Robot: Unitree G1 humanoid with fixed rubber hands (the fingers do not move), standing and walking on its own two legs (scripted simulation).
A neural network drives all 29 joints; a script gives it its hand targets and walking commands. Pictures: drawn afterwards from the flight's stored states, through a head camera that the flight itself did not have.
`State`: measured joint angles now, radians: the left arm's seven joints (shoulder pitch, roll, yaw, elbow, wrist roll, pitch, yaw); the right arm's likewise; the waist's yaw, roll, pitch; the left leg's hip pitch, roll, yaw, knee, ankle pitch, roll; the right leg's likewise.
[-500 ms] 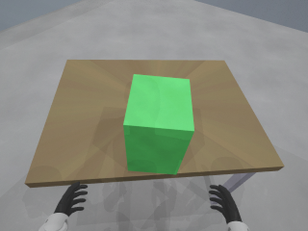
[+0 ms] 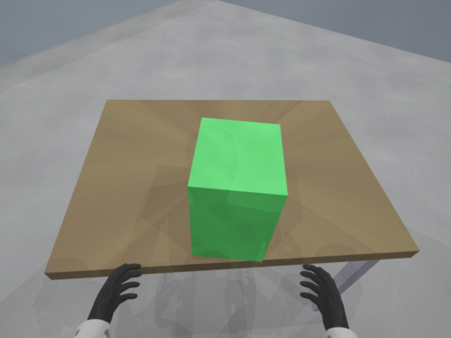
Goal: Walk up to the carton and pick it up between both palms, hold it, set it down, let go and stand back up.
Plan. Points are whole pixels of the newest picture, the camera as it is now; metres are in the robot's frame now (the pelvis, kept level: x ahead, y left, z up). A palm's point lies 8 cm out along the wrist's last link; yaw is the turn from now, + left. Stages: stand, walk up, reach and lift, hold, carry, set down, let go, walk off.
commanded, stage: reach and lift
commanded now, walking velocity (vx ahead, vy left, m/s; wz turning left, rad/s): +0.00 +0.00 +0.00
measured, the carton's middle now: (233, 193) +0.41 +0.01 -0.01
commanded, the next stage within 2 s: none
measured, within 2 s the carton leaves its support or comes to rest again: neither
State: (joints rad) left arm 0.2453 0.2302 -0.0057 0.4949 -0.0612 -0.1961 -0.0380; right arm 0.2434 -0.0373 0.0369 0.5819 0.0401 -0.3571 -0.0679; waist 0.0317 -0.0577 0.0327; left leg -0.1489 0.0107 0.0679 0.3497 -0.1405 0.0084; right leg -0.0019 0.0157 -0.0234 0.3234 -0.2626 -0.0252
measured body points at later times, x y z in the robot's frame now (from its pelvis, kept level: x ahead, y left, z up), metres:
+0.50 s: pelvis +0.01 -0.01 +0.00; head +0.01 +0.02 +0.45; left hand +0.22 +0.22 -0.03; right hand +0.23 -0.17 -0.02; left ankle +0.03 +0.11 -0.75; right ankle -0.05 -0.10 -0.75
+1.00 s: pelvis +0.00 -0.01 +0.00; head +0.01 +0.01 +0.45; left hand +0.29 +0.20 +0.05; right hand +0.29 -0.17 +0.06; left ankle +0.03 +0.11 -0.75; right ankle -0.05 -0.10 -0.75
